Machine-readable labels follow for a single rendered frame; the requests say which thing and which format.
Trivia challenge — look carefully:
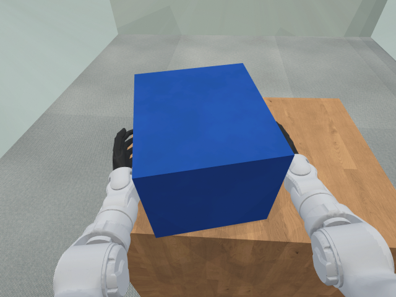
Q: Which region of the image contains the robot left hand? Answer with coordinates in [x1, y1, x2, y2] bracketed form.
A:
[113, 128, 133, 170]

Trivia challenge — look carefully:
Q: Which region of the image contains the pedestal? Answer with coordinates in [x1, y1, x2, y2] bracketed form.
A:
[127, 97, 396, 297]

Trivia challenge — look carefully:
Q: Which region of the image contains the right robot forearm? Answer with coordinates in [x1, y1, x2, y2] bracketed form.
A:
[284, 154, 395, 272]

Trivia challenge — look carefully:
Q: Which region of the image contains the carton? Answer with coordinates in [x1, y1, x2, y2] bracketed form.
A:
[132, 63, 294, 238]

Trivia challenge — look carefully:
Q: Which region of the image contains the left robot forearm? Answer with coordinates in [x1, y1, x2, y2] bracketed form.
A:
[53, 167, 140, 293]

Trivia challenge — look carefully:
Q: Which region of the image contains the robot right upper arm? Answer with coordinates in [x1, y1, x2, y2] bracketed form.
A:
[311, 222, 396, 297]

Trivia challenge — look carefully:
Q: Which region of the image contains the robot left upper arm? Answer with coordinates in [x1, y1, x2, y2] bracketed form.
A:
[54, 243, 129, 297]

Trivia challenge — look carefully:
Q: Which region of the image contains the robot right hand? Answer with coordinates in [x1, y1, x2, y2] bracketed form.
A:
[276, 121, 299, 154]

